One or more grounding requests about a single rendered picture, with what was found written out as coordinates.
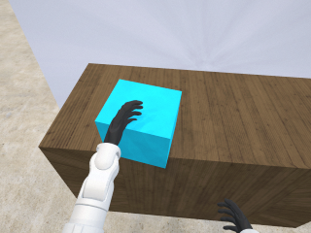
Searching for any robot right hand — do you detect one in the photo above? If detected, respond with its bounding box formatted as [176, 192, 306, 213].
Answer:
[217, 198, 253, 233]

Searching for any robot left forearm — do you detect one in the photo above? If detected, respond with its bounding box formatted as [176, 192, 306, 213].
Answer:
[62, 143, 121, 233]

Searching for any pedestal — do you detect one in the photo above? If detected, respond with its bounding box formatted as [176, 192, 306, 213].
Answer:
[38, 63, 311, 228]

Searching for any carton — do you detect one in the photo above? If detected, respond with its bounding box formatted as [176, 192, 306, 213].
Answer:
[95, 79, 182, 169]

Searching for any robot left hand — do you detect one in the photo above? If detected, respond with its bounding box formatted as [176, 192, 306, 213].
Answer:
[103, 100, 144, 146]

